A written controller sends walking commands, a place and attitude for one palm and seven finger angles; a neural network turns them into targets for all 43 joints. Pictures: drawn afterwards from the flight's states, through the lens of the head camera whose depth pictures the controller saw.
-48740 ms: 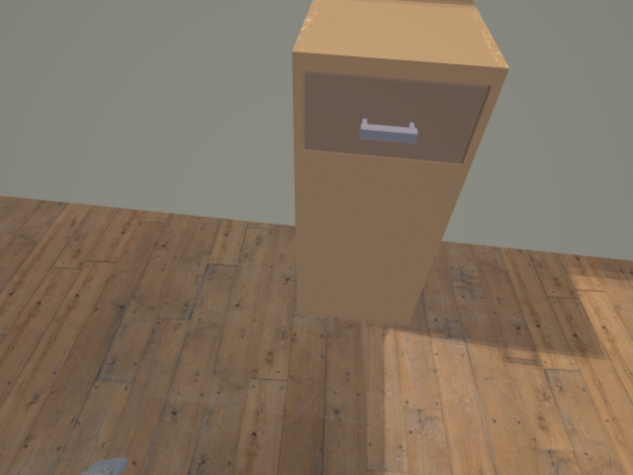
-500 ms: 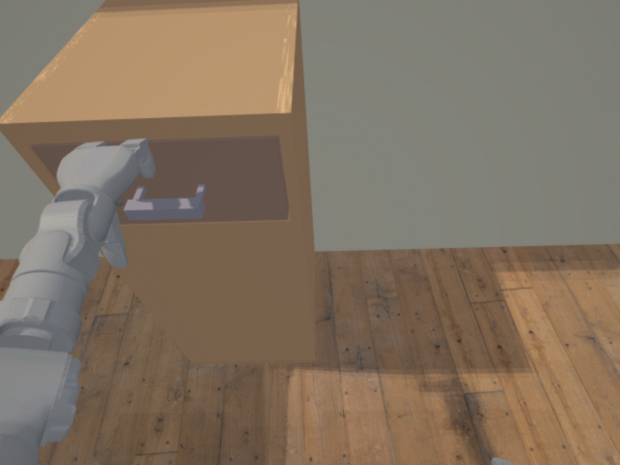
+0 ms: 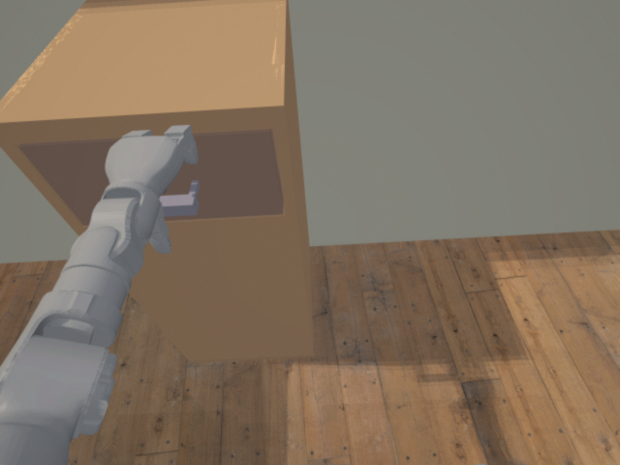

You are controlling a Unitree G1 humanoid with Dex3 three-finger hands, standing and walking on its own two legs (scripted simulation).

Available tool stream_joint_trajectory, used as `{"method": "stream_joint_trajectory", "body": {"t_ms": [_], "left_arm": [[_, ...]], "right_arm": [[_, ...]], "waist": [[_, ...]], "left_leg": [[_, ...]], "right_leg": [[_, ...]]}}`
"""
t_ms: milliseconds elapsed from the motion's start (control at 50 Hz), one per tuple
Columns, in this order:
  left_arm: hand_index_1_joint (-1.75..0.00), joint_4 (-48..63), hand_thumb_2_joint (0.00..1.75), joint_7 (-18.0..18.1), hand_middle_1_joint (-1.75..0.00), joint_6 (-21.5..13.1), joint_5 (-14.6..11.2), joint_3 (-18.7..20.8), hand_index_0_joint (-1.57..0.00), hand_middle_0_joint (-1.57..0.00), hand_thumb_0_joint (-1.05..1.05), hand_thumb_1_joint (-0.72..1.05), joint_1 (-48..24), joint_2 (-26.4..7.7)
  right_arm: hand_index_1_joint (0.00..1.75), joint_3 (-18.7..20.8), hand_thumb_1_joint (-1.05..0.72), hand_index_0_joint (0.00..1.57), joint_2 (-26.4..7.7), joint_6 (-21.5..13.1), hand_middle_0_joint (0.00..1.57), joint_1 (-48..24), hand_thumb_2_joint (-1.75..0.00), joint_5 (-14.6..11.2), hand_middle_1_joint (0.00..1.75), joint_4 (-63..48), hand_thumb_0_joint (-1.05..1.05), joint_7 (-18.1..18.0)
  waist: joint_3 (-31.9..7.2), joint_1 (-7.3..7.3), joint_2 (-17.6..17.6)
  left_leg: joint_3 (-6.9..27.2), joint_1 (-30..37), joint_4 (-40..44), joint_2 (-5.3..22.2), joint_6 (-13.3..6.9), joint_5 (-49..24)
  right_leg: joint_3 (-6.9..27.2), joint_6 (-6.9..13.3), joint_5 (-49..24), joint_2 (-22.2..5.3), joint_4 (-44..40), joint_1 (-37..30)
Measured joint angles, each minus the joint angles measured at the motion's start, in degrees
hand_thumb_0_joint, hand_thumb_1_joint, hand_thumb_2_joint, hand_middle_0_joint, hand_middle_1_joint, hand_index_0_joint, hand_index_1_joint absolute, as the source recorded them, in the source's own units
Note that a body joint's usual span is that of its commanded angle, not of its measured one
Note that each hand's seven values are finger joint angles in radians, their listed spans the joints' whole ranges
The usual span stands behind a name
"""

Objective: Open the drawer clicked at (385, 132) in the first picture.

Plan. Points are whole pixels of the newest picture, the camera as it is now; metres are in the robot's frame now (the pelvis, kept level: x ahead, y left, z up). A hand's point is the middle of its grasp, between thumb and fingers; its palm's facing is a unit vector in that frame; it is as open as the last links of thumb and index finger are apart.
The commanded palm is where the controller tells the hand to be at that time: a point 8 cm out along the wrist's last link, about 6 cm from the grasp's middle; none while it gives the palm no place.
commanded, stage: lift the fingers back up to retry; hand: left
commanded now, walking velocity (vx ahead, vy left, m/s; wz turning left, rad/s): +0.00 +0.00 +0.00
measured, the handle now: (161, 197) +0.50 +0.24 +0.05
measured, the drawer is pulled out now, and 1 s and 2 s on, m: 0.00 0.00 0.00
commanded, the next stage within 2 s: re-aim the fingers above the handle in 0.40 s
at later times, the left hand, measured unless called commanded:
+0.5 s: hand (138, 199) +0.45 +0.24 +0.10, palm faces -0.05 -0.01 -1.00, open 13.8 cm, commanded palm +0.44 +0.25 +0.17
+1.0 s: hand (139, 196) +0.45 +0.24 +0.10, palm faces -0.02 +0.00 -1.00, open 13.5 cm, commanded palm +0.44 +0.25 +0.17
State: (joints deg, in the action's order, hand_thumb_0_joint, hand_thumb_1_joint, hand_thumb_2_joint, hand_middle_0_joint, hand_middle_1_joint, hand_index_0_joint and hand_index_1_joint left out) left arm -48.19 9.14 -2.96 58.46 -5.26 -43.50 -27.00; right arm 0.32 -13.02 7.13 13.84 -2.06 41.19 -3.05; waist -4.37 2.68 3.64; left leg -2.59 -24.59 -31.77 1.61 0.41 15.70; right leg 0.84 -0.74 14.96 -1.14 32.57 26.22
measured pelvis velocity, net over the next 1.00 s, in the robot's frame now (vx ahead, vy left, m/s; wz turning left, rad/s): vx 0.01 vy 0.00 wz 0.02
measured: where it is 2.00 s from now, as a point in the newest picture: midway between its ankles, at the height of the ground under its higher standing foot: outside the picture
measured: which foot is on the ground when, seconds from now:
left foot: down 0.00-1.00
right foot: down 0.00-1.00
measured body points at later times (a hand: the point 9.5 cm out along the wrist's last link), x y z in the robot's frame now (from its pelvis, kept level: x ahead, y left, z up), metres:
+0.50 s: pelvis +0.00 +0.00 +0.00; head +0.06 -0.01 +0.44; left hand +0.45 +0.24 +0.15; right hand +0.06 -0.30 -0.13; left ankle +0.00 +0.13 -0.73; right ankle +0.01 -0.13 -0.73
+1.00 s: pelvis +0.01 +0.00 +0.00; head +0.06 -0.02 +0.45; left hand +0.45 +0.24 +0.16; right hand +0.11 -0.26 -0.13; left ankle +0.00 +0.13 -0.73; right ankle +0.01 -0.13 -0.73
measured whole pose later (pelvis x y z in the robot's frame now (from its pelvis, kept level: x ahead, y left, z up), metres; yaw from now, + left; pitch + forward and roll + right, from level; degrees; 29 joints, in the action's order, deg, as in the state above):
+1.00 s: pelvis +0.01 +0.00 +0.00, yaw +1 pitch +9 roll +0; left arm -45.9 4.7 -6.0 58.2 -3.3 -41.7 -30.1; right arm 2.0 -14.4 6.0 14.6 -1.6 38.8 -3.0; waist -4.5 1.6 3.1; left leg -1.6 -25.4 -33.3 1.5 0.4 17.1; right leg -0.1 -0.7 16.3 -1.3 33.3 26.3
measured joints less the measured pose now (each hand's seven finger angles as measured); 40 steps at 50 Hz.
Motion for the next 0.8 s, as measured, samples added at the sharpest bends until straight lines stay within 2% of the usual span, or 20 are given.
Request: {"method": "stream_joint_trajectory", "body": {"t_ms": [180, 260, 360, 420, 480, 580, 680, 800], "left_arm": [[-1.24, -3.98, 0.3, -4.27, -1.21, -1.75, 0.03, 2.51, -0.37, -0.37, 0.0, -0.49, -1.88, -4.1], [-1.22, -4.52, 0.3, -5.0, -1.2, -2.48, 0.32, 3.85, -0.35, -0.34, 0.0, -0.49, -1.87, -6.53], [-1.21, -2.91, 0.3, -6.31, -1.2, -3.59, -0.24, 2.66, -0.33, -0.32, 0.0, -0.49, -1.11, -8.06], [-1.21, -0.4, 0.3, -7.07, -1.2, -4.7, -1.24, 0.73, -0.33, -0.32, 0.0, -0.49, -0.5, -7.5], [-1.21, 2.35, 0.3, -6.89, -1.21, -5.87, -1.56, 0.63, -0.33, -0.33, 0.0, -0.49, 0.42, -6.16], [-1.21, 3.36, 0.3, -4.52, -1.23, -6.43, -0.98, 1.35, -0.34, -0.38, 0.0, -0.49, 1.85, -5.05], [-1.23, 3.18, 0.3, -3.11, -1.23, -5.1, -0.8, 1.47, -0.35, -0.4, 0.0, -0.49, 2.43, -3.62], [-1.24, 2.48, 0.3, -3.21, -1.22, -3.63, -0.45, 1.88, -0.36, -0.4, 0.0, -0.49, 2.31, -2.63]], "right_arm": [[0.3, -0.41, -0.9, 0.2, -1.26, -1.08, 0.2, 0.57, -0.9, -0.69, 0.3, -2.3, 0.01, -2.61], [0.3, 0.88, -0.9, 0.2, -2.88, -1.78, 0.2, 2.0, -0.9, -0.46, 0.3, -2.55, 0.01, -2.75], [0.3, 2.73, -0.9, 0.2, -4.38, -2.28, 0.2, 4.26, -0.9, -0.12, 0.3, -1.73, 0.01, -2.27], [0.3, 3.6, -0.91, 0.2, -4.61, -2.31, 0.2, 5.2, -0.9, 0.06, 0.29, -1.06, 0.01, -1.99], [0.3, 3.9, -0.91, 0.2, -4.36, -2.13, 0.2, 5.24, -0.9, 0.25, 0.29, -0.63, 0.01, -1.67], [0.3, 3.48, -0.91, 0.2, -3.26, -1.79, 0.2, 4.49, -0.9, 0.43, 0.29, -0.46, 0.01, -0.56], [0.3, 2.58, -0.91, 0.2, -1.64, -1.51, 0.2, 2.74, -0.9, 0.45, 0.29, -0.81, 0.01, 0.47], [0.3, 1.4, -0.9, 0.2, -0.27, -1.25, 0.2, 0.94, -0.9, 0.46, 0.3, -1.73, 0.01, 0.79]], "waist": [[0.8, 1.11, -0.63], [0.82, 0.88, -1.12], [0.81, 0.06, -1.59], [0.85, -0.34, -1.74], [0.69, -0.37, -1.88], [0.03, -0.77, -1.46], [-0.35, -1.09, -0.67], [-0.43, -1.16, -0.27]], "left_leg": [[-0.23, 0.81, 1.0, 0.57, 0.4, -1.0], [0.13, -0.32, 0.45, 0.71, 0.58, -0.91], [1.04, -1.68, -0.56, 0.66, 0.58, -0.39], [1.62, -2.06, -1.18, 0.51, 0.52, 0.12], [1.71, -2.17, -1.68, 0.39, 0.36, 0.71], [1.52, -2.31, -2.27, 0.09, 0.07, 1.48], [1.23, -2.08, -2.37, -0.14, -0.19, 1.78], [0.97, -1.44, -1.96, -0.26, -0.28, 1.69]], "right_leg": [[0.2, 0.48, -0.84, 0.61, -0.44, -0.38], [-0.15, 0.67, -0.75, 0.73, -0.09, 0.52], [-1.03, 0.72, -0.3, 0.64, 0.15, 1.16], [-1.59, 0.64, 0.1, 0.47, 0.16, 1.0], [-1.68, 0.49, 0.5, 0.34, 0.25, 0.89], [-1.47, 0.18, 1.14, 0.03, 0.7, 0.98], [-1.17, -0.1, 1.38, -0.19, 0.82, 0.85], [-0.91, -0.21, 1.4, -0.3, 0.75, 0.45]]}}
